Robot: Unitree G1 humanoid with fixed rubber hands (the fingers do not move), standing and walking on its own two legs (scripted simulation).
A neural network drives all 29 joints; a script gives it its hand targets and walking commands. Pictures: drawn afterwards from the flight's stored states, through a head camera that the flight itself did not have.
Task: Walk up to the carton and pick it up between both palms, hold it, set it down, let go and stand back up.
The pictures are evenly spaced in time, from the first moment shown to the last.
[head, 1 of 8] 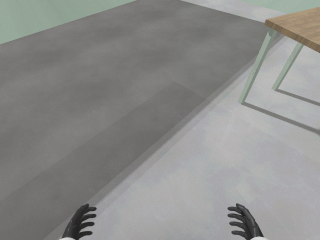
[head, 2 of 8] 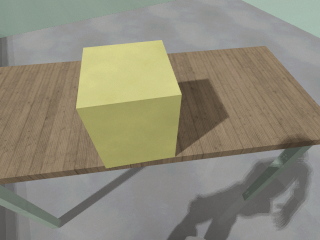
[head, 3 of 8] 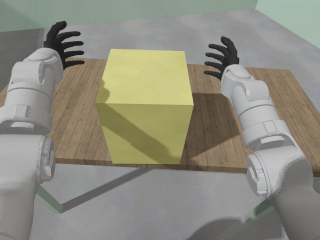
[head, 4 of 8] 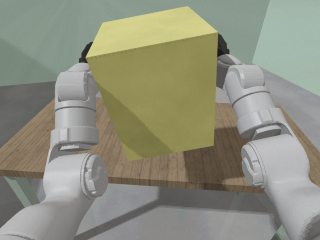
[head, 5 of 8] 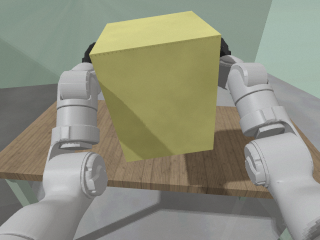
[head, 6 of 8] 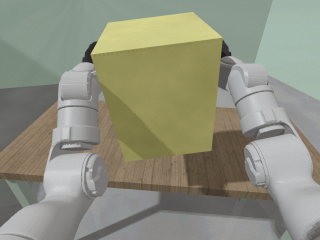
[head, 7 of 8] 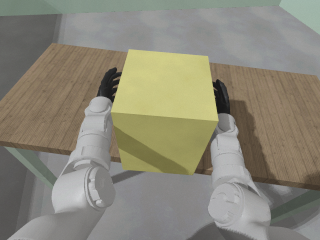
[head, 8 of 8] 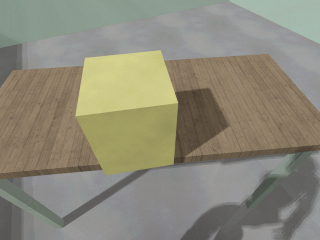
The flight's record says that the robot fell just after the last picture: no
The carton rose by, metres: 0.23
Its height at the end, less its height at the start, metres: +0.00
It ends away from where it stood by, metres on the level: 0.03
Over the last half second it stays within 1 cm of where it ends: yes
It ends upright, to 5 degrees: yes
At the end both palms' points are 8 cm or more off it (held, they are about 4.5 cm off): yes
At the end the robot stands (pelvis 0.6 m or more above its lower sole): yes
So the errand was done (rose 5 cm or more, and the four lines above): yes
